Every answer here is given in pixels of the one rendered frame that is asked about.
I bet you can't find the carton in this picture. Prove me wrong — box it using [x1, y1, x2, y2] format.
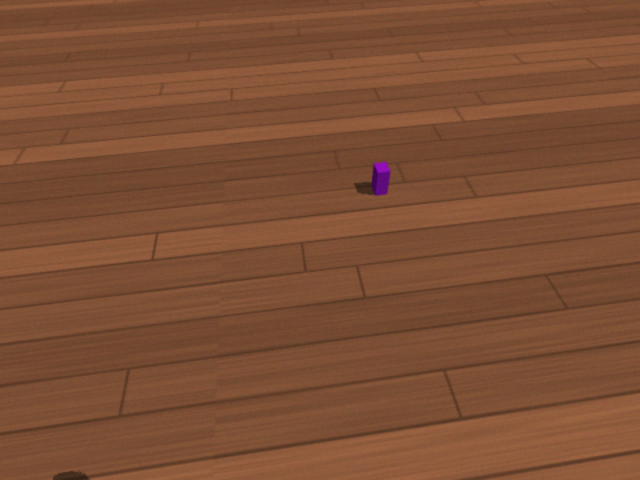
[371, 162, 391, 196]

